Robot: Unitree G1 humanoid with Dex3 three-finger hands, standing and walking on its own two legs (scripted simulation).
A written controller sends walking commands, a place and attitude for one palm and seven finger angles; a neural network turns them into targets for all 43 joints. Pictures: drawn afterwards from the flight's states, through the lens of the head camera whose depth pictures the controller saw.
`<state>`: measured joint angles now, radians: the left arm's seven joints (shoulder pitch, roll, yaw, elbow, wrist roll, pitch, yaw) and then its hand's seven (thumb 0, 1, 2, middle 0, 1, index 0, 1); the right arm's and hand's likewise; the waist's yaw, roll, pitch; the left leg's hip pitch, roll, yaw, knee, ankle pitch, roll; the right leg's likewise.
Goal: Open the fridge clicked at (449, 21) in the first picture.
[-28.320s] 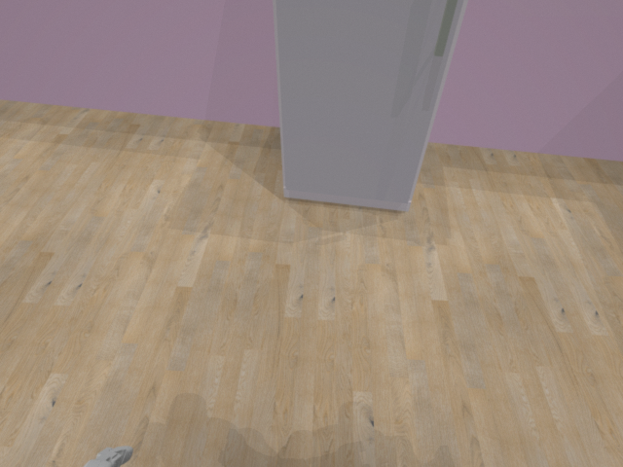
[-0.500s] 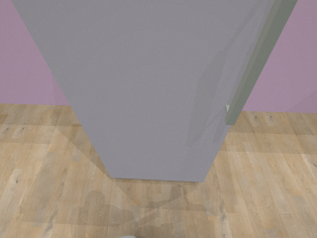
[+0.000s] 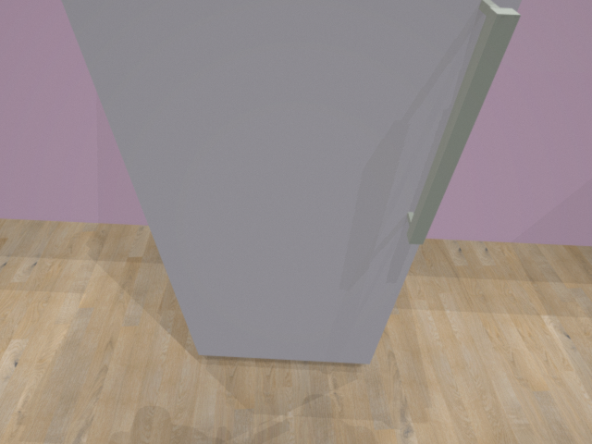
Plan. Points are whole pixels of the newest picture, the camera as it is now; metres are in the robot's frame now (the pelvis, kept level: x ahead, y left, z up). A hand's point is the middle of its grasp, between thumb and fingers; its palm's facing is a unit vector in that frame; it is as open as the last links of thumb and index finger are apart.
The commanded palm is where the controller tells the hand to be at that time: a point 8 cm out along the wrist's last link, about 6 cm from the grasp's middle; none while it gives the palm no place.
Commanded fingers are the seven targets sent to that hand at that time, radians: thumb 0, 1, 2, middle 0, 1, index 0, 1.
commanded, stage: come to a stop and stand still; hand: right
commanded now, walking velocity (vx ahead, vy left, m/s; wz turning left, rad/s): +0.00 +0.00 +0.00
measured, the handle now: (444, 145) +0.49 -0.19 +0.19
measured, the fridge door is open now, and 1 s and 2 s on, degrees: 0 0 0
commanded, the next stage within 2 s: look again from close up in 0.66 s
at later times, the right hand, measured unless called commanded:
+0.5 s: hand out of the picture -0.01 -0.24 -0.16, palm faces -0.03 +0.96 -0.28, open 7.3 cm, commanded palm none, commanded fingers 0.00 -0.90 -0.90 0.20 0.30 0.20 0.30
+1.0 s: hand out of the picture +0.05 -0.25 -0.15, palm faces -0.04 +0.95 -0.30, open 7.3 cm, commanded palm none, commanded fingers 0.00 -0.90 -0.90 0.20 0.30 0.20 0.30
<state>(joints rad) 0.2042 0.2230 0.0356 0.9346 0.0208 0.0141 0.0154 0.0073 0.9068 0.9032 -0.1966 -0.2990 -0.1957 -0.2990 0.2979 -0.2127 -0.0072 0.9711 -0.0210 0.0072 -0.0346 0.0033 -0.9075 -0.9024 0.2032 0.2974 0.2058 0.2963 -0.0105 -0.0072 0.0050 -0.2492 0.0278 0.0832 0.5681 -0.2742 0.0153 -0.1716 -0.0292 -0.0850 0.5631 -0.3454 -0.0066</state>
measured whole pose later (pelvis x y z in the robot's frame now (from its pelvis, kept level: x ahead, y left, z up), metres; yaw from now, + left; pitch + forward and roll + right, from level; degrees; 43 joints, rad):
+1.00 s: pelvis -0.02 -0.03 +0.01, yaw +1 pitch -3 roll +0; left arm 0.13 0.29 0.01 1.08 0.01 -0.01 0.00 0.01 0.90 0.90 -0.20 -0.30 -0.20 -0.30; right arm 0.18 -0.29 0.01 1.05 -0.02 -0.01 -0.02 0.00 -0.91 -0.90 0.20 0.30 0.21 0.30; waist 0.00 0.01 0.05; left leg -0.22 0.06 0.05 0.42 -0.15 -0.03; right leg -0.14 0.02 -0.12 0.42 -0.24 -0.05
